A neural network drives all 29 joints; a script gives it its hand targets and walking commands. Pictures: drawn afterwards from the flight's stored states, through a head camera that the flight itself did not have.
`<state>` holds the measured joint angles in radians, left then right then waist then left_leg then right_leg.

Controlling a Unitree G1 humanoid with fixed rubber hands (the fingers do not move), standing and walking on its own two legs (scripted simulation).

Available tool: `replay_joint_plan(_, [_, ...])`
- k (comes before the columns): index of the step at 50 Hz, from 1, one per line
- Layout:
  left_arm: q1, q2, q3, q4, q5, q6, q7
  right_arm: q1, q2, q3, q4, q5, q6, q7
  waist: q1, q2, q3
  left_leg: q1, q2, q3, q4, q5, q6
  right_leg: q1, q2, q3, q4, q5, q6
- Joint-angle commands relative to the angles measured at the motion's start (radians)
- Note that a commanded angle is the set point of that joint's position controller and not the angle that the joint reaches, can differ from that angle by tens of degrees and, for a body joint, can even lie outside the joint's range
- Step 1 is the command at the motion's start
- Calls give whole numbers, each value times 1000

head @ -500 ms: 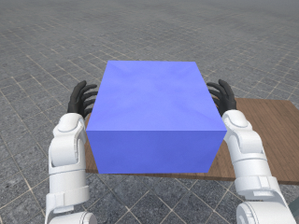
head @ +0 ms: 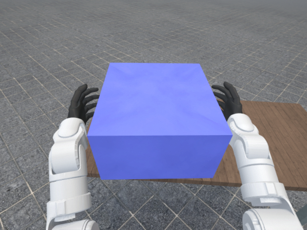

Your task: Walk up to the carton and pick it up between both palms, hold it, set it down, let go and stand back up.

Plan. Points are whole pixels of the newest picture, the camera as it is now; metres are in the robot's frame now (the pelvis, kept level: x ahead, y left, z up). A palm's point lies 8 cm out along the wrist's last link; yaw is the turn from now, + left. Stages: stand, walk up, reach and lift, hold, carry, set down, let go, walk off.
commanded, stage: hold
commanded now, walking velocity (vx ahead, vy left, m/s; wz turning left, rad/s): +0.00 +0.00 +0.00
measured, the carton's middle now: (156, 114) +0.40 +0.01 +0.14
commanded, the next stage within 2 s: none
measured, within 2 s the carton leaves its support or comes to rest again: neither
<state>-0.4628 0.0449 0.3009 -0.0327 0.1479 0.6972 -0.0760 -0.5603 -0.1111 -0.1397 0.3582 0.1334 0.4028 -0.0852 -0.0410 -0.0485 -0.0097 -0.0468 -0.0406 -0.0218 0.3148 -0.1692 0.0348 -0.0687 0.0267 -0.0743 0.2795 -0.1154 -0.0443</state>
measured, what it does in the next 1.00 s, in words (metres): stands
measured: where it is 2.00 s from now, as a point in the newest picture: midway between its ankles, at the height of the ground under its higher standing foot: outside the picture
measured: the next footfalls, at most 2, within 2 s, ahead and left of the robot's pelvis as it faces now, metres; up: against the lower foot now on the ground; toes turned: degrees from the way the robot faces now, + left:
none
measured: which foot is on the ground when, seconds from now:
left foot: down 0.00-1.00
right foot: down 0.00-1.00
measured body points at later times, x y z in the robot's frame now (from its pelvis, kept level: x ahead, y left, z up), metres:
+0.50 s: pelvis +0.00 +0.00 +0.00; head -0.04 +0.03 +0.45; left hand +0.35 +0.20 +0.18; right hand +0.37 -0.18 +0.18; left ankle +0.01 +0.10 -0.75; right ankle +0.03 -0.09 -0.75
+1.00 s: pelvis +0.00 +0.00 +0.00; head -0.04 +0.02 +0.45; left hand +0.35 +0.19 +0.18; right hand +0.37 -0.18 +0.18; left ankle +0.01 +0.10 -0.75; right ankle +0.03 -0.09 -0.75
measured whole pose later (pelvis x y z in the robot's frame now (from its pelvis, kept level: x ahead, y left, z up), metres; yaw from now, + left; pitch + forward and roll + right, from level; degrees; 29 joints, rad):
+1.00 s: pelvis +0.00 +0.00 +0.00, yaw +0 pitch -6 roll +0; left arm -0.46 0.04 0.29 -0.04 0.15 0.70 -0.07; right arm -0.55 -0.12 -0.14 0.36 0.13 0.40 -0.08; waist -0.04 -0.05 -0.01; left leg -0.04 -0.04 -0.02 0.31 -0.17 0.04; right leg -0.07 0.03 -0.07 0.28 -0.12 -0.04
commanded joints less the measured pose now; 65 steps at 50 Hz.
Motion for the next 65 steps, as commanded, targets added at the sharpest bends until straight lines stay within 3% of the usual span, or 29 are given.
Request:
replay_joint_plan(1, [-529,-405,-471,-98,-99,-20,-101,-644,464,417,-269,102,-61,141,-3,58,-331,-84,11,-3,-77,135,-31,224,-19,45,-3,139,36])
replay_joint_plan(6, [-520,-406,-491,-137,-115,-20,-94,-631,462,430,-301,108,-67,140,-3,49,-365,-47,13,-7,-58,200,-40,216,-12,45,5,178,33])
replay_joint_plan(8, [-524,-411,-503,-156,-119,-20,-93,-619,450,426,-297,118,-65,141,-16,75,-343,-45,15,-11,-58,208,-48,204,-9,41,4,174,30])
replay_joint_plan(14, [-530,-417,-508,-120,-120,-19,-85,-634,446,414,-295,108,-68,152,-10,71,-328,-49,18,-7,-65,167,-45,168,-11,36,-8,102,24])
replay_joint_plan(18, [-522,-416,-496,-104,-110,-15,-89,-625,451,412,-267,101,-61,150,-6,64,-310,-58,19,-9,-71,160,-43,186,-13,43,-10,122,27])
replay_joint_plan(21, [-507,-402,-489,-127,-107,-20,-89,-644,454,437,-311,115,-67,150,9,42,-349,-56,14,-4,-71,177,-33,215,-15,47,-2,165,33])
replay_joint_plan(25, [-499,-404,-484,-123,-102,-9,-95,-609,450,432,-277,113,-56,142,-4,47,-312,-44,11,-5,-65,194,-40,209,-13,47,-7,182,31])
replay_joint_plan(36, [-507,-413,-518,-180,-125,-16,-92,-612,447,440,-340,122,-67,146,-3,67,-363,-35,16,-6,-64,210,-46,211,-11,41,-1,182,29])
replay_joint_plan(38, [-508,-413,-503,-137,-106,-9,-96,-591,439,417,-282,97,-54,146,-17,69,-299,-38,18,-6,-73,178,-49,176,-11,41,-13,130,25])
replay_joint_plan(46, [-534,-426,-493,-83,-113,-18,-93,-634,455,408,-261,96,-64,158,-3,66,-324,-64,16,-6,-79,134,-42,181,-14,42,-13,91,25])
replay_joint_plan(49, [-522,-414,-478,-90,-102,-21,-94,-636,463,422,-271,105,-65,152,0,43,-332,-52,12,-5,-70,169,-39,206,-14,46,-8,144,30])
replay_joint_plan(50, [-524,-406,-474,-117,-105,-26,-95,-644,470,438,-298,117,-69,151,16,36,-357,-61,7,-1,-66,172,-35,223,-18,46,-4,164,36])
replay_joint_plan(56, [-520,-399,-472,-126,-103,-25,-98,-620,470,443,-280,119,-65,141,9,43,-341,-70,5,2,-66,173,-37,236,-19,48,8,208,39])
replay_joint_plan(61, [-523,-414,-500,-162,-114,-26,-101,-614,457,437,-314,114,-67,141,-12,65,-342,-43,10,-1,-59,195,-44,209,-16,46,2,182,32])
replay_joint_plan(65, [-514,-413,-500,-138,-112,-26,-98,-601,455,424,-297,104,-65,145,-11,64,-323,-55,9,-2,-64,172,-44,198,-16,43,-4,150,33])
